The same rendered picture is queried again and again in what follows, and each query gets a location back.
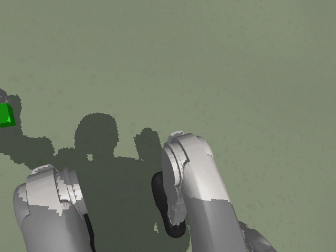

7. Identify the right robot foot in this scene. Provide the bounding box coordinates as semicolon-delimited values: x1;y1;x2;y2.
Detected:
151;172;186;238

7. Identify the right robot hand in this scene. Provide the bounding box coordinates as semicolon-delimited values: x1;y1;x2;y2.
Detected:
238;221;276;252

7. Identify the left robot foot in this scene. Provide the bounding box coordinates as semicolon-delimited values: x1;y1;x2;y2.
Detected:
84;214;96;252

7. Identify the small box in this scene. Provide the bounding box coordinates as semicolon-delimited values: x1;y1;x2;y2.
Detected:
0;103;16;128

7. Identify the left robot hand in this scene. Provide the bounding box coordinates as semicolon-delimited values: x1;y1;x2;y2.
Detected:
0;88;12;133

